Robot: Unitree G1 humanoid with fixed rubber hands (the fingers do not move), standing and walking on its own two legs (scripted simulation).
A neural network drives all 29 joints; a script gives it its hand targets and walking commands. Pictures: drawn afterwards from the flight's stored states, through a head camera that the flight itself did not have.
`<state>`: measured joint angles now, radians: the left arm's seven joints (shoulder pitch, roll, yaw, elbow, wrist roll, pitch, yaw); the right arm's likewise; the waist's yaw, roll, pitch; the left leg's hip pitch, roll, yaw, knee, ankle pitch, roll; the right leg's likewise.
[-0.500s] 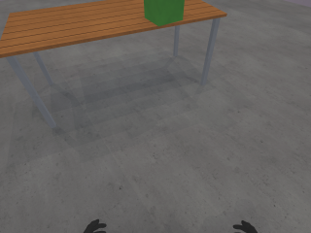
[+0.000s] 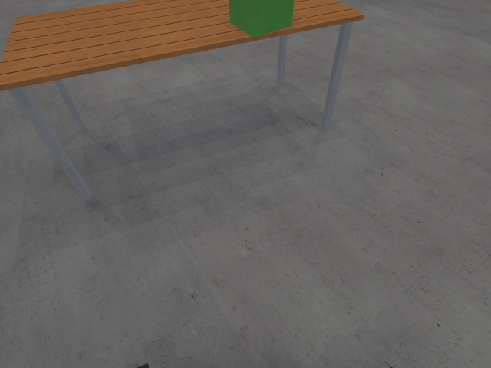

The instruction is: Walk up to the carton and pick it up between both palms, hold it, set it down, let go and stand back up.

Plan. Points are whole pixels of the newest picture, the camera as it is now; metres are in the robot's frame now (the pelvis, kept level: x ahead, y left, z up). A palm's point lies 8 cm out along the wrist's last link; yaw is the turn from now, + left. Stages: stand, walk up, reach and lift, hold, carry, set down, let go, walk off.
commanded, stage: stand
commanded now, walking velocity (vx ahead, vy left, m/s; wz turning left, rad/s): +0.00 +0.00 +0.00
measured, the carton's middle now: out of the picture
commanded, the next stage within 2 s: walk up in 0.82 s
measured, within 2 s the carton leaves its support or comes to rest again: neither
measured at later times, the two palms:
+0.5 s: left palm out of the picture +0.06 +0.22 -0.13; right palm out of the picture +0.05 -0.24 -0.12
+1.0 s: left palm out of the picture -0.01 +0.20 -0.13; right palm out of the picture -0.01 -0.21 -0.13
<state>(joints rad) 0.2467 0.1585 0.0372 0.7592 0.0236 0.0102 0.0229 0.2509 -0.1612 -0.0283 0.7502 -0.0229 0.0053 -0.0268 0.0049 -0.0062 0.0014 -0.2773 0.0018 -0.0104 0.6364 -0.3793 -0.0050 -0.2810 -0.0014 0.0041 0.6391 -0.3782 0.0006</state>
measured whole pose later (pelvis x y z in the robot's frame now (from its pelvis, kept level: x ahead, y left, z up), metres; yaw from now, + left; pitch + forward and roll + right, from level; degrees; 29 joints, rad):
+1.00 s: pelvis +0.00 -0.01 +0.02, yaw +0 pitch -3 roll +0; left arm 0.29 0.11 0.04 1.14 0.01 -0.01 0.05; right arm 0.29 -0.10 -0.02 1.15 -0.01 0.00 -0.05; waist 0.01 0.00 0.05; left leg -0.09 0.02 -0.02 0.43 -0.29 -0.02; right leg -0.10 0.01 0.00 0.45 -0.30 -0.01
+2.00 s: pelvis +0.37 +0.01 +0.00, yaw +2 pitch -3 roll -1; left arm 0.34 0.22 0.02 0.82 0.03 -0.07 0.01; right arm 0.34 -0.30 -0.02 0.80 -0.04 -0.04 0.03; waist 0.03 0.05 0.12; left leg -0.50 0.06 0.00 1.17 -0.46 0.01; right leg -0.28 -0.02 -0.13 0.58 -0.24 -0.04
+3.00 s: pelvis +0.82 +0.03 +0.01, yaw +4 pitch -3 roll -2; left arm 0.44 0.23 0.03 0.83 0.03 -0.06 0.00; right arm 0.30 -0.25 -0.01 0.74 -0.05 -0.04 0.03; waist 0.06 0.03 0.07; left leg -0.51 0.07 0.03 0.88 -0.34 0.00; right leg -0.21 -0.02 -0.11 0.54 -0.28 -0.02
